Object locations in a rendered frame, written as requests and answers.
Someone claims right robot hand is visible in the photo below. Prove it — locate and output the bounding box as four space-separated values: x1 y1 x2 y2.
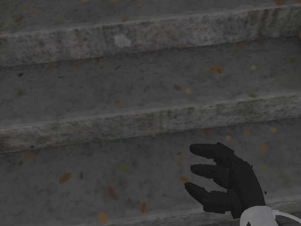
184 142 267 219

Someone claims right robot forearm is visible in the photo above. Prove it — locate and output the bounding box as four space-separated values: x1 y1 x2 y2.
240 205 283 226

